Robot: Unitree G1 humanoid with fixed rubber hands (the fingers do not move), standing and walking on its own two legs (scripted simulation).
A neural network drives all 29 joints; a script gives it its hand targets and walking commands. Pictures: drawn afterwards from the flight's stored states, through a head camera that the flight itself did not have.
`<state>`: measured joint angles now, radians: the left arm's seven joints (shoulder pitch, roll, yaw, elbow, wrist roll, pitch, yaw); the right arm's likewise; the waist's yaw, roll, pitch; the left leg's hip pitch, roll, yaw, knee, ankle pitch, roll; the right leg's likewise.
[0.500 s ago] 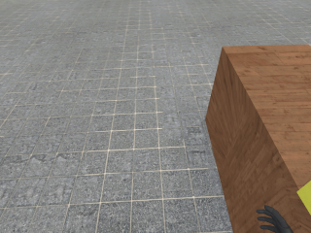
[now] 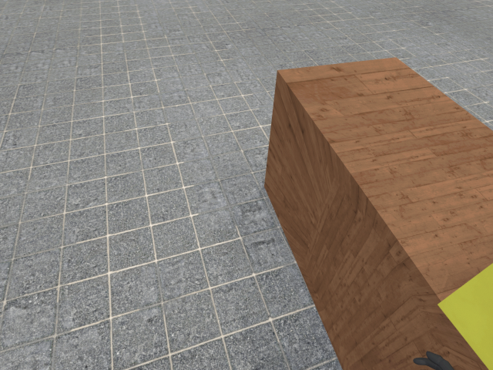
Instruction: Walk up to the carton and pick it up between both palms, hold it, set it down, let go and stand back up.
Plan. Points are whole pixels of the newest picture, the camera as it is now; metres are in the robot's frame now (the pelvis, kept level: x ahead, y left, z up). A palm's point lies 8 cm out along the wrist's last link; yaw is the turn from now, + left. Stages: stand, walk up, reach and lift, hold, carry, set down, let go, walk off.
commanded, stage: walk up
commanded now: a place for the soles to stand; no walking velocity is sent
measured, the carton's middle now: out of the picture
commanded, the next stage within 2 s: none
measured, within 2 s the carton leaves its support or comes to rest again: neither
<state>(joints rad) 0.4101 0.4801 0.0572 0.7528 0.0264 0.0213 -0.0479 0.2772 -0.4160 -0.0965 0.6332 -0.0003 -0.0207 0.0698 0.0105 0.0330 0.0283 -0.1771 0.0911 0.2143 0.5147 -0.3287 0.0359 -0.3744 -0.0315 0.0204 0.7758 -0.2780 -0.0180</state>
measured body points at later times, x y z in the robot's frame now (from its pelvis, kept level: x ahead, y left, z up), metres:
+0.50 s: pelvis +0.10 +0.05 -0.01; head +0.14 +0.06 +0.43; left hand +0.31 +0.32 -0.12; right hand +0.09 -0.31 -0.08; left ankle +0.16 +0.11 -0.74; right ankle +0.03 -0.12 -0.69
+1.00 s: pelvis +0.06 +0.03 -0.03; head +0.08 +0.01 +0.42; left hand +0.33 +0.25 -0.11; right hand -0.03 -0.31 -0.10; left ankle +0.16 +0.10 -0.74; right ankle +0.00 -0.09 -0.74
